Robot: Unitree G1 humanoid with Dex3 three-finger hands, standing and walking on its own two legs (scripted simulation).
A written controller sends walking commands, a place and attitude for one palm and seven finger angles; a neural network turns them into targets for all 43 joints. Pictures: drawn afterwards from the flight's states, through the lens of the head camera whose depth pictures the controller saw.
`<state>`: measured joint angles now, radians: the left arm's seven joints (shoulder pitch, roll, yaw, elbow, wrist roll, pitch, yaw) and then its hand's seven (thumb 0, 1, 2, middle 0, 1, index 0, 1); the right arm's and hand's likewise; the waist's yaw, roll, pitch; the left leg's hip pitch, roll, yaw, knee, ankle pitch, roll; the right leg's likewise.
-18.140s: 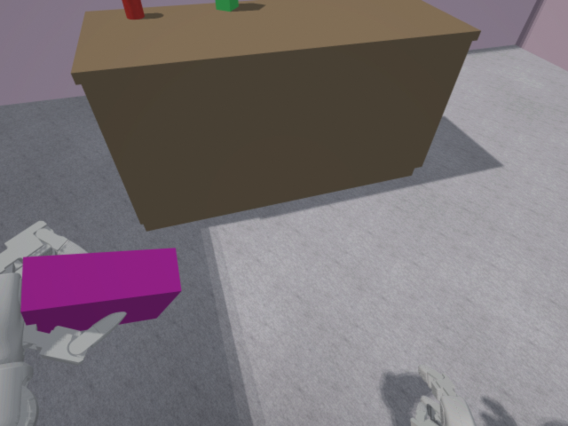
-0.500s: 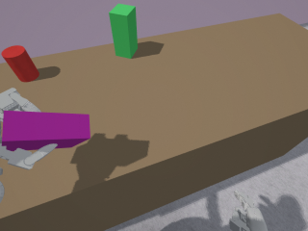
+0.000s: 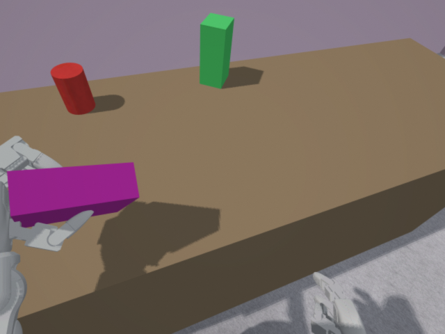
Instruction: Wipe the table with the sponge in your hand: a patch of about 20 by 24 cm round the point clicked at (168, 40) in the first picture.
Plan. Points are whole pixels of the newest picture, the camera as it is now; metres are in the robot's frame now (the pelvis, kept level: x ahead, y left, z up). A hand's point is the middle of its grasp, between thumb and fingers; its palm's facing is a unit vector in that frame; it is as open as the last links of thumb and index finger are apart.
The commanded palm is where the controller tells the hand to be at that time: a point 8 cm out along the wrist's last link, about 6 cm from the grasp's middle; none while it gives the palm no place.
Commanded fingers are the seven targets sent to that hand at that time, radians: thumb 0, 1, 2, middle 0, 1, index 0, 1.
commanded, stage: come to a stop and stand still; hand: left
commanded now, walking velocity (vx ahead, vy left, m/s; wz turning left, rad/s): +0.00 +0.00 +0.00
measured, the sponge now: (93, 194) +0.25 +0.23 +0.15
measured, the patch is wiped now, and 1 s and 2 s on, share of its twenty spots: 0.00 0.00 0.00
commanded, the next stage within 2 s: look again from close up in 0.30 s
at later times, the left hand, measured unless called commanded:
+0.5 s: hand (82, 190) +0.25 +0.24 +0.16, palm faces +0.36 -0.85 -0.39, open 9.1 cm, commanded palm +0.18 +0.27 +0.18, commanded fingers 0.00 0.10 1.30 -1.20 -1.60 -1.20 -1.60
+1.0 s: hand (117, 198) +0.25 +0.19 +0.16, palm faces +0.35 -0.84 -0.41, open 9.1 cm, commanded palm +0.19 +0.23 +0.18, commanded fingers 0.00 0.10 1.30 -1.20 -1.60 -1.20 -1.60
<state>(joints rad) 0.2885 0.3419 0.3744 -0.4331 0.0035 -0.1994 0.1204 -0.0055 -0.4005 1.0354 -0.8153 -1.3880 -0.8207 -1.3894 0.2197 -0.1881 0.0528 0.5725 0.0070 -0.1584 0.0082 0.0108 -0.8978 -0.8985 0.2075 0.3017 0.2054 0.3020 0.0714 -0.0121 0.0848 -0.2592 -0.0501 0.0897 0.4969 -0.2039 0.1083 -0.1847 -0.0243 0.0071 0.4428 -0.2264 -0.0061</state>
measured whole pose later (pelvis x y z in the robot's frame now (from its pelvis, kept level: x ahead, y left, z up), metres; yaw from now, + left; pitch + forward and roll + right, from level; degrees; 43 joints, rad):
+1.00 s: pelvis +0.03 -0.05 +0.00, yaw +0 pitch +0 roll -2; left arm 0.46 0.36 0.32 -0.44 -0.04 -0.17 0.11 0.00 -0.40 1.04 -0.82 -1.39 -0.82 -1.39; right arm 0.19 -0.24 0.01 0.56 0.02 -0.09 -0.04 0.01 -0.90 -0.90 0.21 0.30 0.20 0.30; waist 0.01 0.03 0.03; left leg -0.27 0.00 0.05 0.49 -0.22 0.05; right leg -0.17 0.03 -0.03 0.40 -0.23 -0.01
